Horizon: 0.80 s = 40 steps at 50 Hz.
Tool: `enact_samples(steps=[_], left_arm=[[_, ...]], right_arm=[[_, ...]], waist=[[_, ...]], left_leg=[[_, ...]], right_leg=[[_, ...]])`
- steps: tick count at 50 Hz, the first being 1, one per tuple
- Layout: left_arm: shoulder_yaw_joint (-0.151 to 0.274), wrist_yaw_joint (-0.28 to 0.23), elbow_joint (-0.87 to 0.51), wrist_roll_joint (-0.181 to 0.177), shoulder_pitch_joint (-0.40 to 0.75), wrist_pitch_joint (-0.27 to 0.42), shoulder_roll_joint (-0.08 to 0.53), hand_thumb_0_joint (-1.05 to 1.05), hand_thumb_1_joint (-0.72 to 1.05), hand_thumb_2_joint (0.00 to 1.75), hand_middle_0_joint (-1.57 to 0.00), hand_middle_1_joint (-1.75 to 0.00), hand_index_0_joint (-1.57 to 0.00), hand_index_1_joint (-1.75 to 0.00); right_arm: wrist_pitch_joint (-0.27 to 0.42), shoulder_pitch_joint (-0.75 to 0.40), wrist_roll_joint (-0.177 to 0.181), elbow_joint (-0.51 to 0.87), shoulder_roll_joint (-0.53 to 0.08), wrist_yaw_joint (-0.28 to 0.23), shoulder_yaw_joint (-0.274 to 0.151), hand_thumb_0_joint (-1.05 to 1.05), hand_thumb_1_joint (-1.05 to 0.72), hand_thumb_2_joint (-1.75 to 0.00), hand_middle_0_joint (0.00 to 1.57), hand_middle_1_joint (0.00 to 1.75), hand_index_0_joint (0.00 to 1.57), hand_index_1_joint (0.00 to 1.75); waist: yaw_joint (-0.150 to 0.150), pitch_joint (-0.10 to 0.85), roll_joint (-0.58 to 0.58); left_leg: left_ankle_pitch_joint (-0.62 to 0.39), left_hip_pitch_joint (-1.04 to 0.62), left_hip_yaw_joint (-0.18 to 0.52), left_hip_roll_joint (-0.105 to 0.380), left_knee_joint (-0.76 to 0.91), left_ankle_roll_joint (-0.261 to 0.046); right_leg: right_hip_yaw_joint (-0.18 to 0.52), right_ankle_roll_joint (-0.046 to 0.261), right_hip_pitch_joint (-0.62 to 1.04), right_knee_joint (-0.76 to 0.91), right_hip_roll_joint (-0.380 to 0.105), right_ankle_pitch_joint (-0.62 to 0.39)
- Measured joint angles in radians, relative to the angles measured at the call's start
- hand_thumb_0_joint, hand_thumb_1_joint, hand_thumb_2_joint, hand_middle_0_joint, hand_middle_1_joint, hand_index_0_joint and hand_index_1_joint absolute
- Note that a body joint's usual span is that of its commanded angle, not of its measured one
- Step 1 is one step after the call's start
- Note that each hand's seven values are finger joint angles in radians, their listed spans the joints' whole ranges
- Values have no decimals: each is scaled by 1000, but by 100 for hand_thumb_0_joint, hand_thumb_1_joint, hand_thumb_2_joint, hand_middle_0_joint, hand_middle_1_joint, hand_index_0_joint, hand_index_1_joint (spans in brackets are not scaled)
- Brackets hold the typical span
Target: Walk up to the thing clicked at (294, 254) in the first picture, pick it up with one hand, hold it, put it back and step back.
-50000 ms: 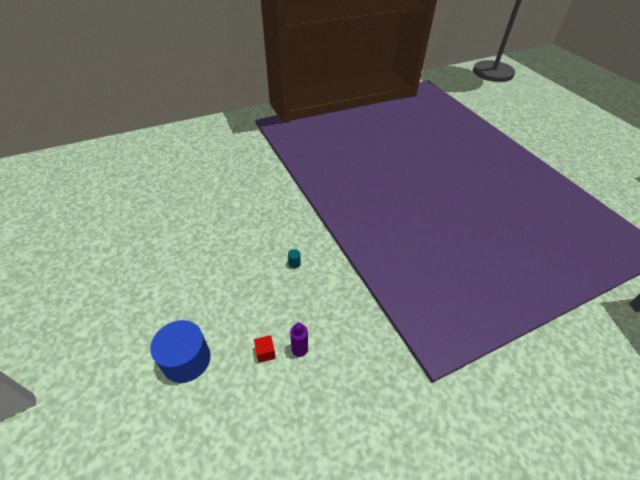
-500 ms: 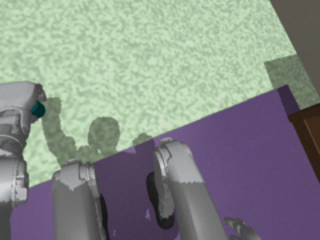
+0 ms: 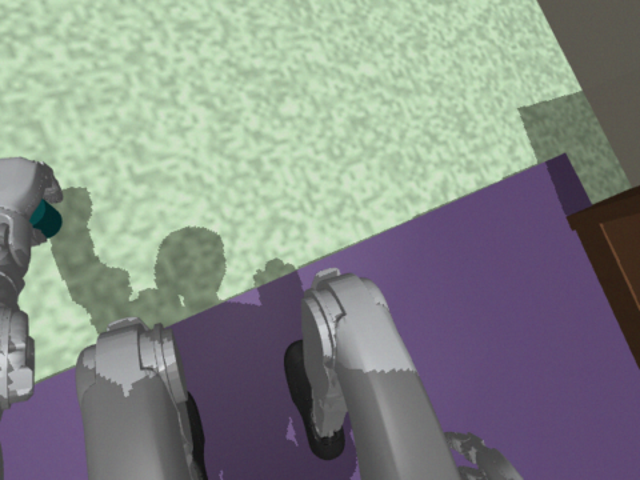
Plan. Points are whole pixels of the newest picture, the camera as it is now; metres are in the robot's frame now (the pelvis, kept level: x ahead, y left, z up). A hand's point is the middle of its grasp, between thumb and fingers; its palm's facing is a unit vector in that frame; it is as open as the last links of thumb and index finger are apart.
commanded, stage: lower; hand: left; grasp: from above
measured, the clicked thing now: (32, 216) +0.49 +0.26 -0.22
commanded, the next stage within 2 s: rest in 0.18 s
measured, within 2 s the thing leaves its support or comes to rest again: rests again in 1.78 s
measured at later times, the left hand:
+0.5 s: hand (44, 221) +0.48 +0.25 -0.23, palm faces -0.46 -0.07 -0.88, open 7.1 cm
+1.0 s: hand (54, 224) +0.49 +0.25 -0.26, palm faces -0.45 -0.09 -0.89, open 7.1 cm
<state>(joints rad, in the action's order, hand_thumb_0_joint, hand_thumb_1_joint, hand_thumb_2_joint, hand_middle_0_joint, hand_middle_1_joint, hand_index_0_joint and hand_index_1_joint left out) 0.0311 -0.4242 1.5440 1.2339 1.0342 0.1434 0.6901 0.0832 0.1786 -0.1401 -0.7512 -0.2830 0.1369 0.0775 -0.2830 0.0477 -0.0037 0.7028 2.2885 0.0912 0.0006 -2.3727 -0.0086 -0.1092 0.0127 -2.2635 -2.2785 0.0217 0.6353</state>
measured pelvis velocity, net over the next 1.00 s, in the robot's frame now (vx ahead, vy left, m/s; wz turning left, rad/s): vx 0.00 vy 0.01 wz -0.09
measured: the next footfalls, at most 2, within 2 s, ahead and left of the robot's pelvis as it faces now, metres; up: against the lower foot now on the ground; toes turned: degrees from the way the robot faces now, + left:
none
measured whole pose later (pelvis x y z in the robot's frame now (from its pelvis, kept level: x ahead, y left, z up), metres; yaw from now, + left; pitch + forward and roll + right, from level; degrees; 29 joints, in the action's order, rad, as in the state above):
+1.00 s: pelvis +0.00 +0.01 -0.04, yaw -5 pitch +30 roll -12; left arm 0.13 -0.59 1.74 1.32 1.08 0.19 0.90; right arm 0.20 0.18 -0.23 -0.71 -0.33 0.23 0.21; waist -0.40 -0.10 -0.08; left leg 0.72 2.36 0.17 0.00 -2.53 -0.02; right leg -0.18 -0.01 -2.30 -2.36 0.04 0.62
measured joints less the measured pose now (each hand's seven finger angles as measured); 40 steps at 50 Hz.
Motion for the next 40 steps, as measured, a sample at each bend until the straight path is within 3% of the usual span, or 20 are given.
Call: enact_samples(steps=[13,22,26,32,40], left_arm=[[28,-54,39,48,15,26,47,-2,32,32,-90,-50,-94,-47],[48,-92,84,36,27,8,72,-1,32,33,-90,-50,-94,-47],[76,-93,101,31,32,14,94,-1,33,33,-88,-50,-93,-47],[110,-99,122,51,27,31,137,-1,34,33,-87,-51,-92,-48],[106,-127,141,75,23,54,175,-1,34,33,-86,-52,-91,-48]], right_arm=[[27,-9,-25,17,-7,14,29,0,-91,-90,20,30,20,30],[42,-8,-41,19,-11,38,54,0,-91,-90,20,30,21,30],[50,-10,-46,28,-14,46,68,0,-91,-90,20,30,21,30],[61,-1,-57,40,-23,53,80,0,-90,-90,20,30,21,30],[81,10,-77,35,-39,69,100,0,-90,-90,20,30,21,30]], waist=[[-31,-41,-27],[-49,-70,-24],[-60,-89,-29],[-79,-112,-44],[-90,-127,-64]], left_leg=[[2,41,17,-5,-59,1],[13,53,30,1,-88,-1],[13,57,38,4,-101,-4],[9,67,51,1,-122,-4],[9,72,69,-1,-144,-4]], right_leg=[[-17,-2,-30,-46,-4,0],[-29,-4,-44,-63,4,-1],[-36,-8,-45,-68,8,-6],[-48,-9,-45,-78,7,-12],[-64,-13,-41,-87,8,-16]])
